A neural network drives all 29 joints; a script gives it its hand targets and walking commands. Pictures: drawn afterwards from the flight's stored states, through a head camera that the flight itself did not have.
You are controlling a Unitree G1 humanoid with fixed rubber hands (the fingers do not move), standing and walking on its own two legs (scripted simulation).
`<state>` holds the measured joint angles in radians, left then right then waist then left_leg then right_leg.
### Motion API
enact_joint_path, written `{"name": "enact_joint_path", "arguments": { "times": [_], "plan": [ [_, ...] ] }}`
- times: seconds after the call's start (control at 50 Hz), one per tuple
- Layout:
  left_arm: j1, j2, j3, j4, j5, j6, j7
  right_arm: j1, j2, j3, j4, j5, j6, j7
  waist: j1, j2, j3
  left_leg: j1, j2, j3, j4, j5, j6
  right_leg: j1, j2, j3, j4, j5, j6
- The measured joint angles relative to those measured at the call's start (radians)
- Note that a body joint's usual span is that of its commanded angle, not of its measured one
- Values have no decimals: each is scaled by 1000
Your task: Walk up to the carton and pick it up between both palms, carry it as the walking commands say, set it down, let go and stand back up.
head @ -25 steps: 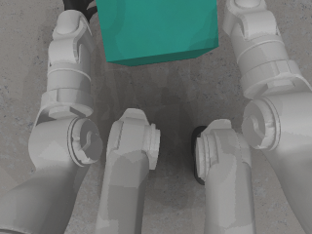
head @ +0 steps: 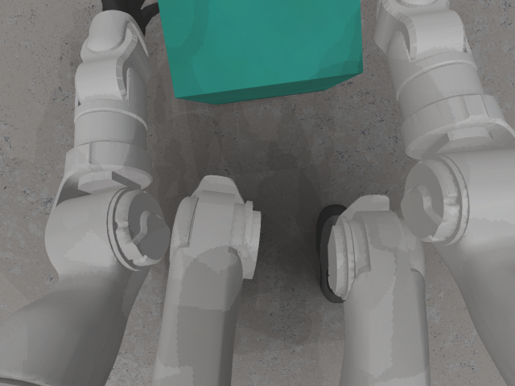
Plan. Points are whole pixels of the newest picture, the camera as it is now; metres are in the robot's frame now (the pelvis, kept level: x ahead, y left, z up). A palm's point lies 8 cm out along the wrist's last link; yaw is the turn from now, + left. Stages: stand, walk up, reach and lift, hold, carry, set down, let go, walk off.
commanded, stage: set down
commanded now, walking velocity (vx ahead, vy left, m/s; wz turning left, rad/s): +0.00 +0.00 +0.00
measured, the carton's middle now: (259, 13) +0.54 +0.08 -0.25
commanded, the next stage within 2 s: let go in 1.88 s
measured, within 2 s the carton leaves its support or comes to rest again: neither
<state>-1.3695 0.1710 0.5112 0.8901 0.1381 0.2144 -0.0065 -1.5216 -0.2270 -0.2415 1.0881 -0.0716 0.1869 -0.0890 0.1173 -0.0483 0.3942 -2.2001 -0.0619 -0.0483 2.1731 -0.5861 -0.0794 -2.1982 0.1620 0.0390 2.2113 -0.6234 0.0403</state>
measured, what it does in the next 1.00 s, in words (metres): rises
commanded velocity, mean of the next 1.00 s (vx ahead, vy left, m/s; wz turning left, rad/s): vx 0.00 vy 0.00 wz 0.00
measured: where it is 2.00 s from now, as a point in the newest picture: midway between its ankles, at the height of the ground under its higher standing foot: (276, 260)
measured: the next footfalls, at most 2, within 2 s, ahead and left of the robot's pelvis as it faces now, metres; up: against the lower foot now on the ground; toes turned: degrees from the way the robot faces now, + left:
none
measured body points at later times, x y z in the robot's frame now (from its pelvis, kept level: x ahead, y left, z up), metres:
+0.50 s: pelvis +0.00 +0.01 +0.00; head +0.38 +0.02 +0.24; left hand +0.53 +0.25 -0.18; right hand +0.59 -0.09 -0.18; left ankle +0.11 +0.13 -0.34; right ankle +0.10 -0.11 -0.34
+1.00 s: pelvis +0.00 +0.01 +0.07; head +0.35 +0.04 +0.35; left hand +0.53 +0.26 -0.06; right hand +0.60 -0.09 -0.06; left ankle +0.11 +0.13 -0.34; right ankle +0.10 -0.11 -0.34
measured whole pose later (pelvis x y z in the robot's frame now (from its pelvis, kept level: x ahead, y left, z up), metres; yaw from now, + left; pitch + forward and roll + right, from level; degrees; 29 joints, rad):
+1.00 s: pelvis +0.00 +0.01 +0.07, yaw +1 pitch +44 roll +0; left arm -1.29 0.26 0.30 0.91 -0.09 0.14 0.11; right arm -1.41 -0.32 -0.14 1.00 0.06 0.17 -0.12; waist 0.11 -0.03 0.13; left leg -2.17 -0.06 -0.03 1.92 -0.52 -0.03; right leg -2.13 0.09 0.04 1.96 -0.59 0.04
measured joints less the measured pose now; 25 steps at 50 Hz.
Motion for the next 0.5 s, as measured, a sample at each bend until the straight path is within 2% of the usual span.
{"name": "enact_joint_path", "arguments": {
  "times": [0.16, 0.26, 0.38, 0.5],
  "plan": [
    [-26, 7, -6, 49, -11, -36, 9, -13, -16, 13, 17, 9, -19, 0, 4, 8, 17, 4, 3, 4, -3, 9, 3, 5, -5, 1, -2, 7, 2],
    [-56, 30, -40, 118, -41, -78, 32, -30, -29, 40, 38, 22, -35, -5, 1, 16, 30, 7, 3, 10, -10, 15, 6, 10, -11, 4, -6, 9, 4],
    [-88, 91, -125, 211, -143, -141, 80, -40, -78, 130, 55, 104, -65, -23, -8, 30, 34, 0, 6, 17, -17, 17, 16, 9, -24, 6, -13, 4, 6],
    [-81, 135, -199, 251, -239, -172, 87, -23, -130, 209, 66, 184, -85, -18, -8, 40, -3, -27, 13, 27, -20, 14, 30, -12, -37, 7, -17, -4, 5]
  ]
}}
